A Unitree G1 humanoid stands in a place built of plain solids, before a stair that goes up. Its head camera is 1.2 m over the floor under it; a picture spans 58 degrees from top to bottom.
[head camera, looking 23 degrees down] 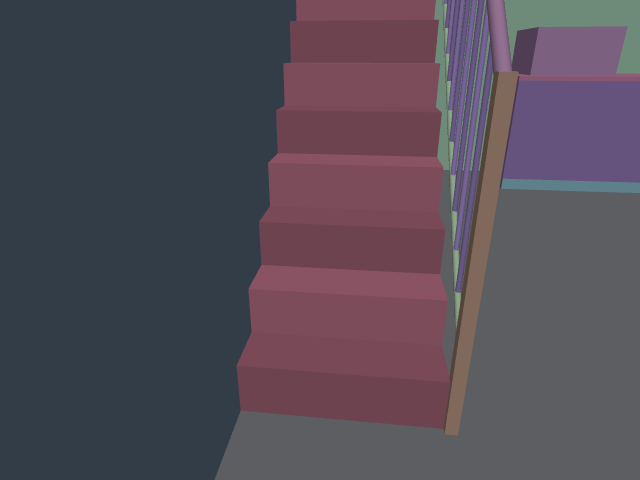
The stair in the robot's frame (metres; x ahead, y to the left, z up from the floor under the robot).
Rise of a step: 0.19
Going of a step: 0.20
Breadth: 0.73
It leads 7 degrees to the right of straight ahead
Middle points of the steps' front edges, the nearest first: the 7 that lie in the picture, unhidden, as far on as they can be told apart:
1.18 -0.07 0.21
1.38 -0.10 0.40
1.58 -0.12 0.59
1.78 -0.14 0.78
1.98 -0.17 0.98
2.18 -0.19 1.17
2.38 -0.21 1.36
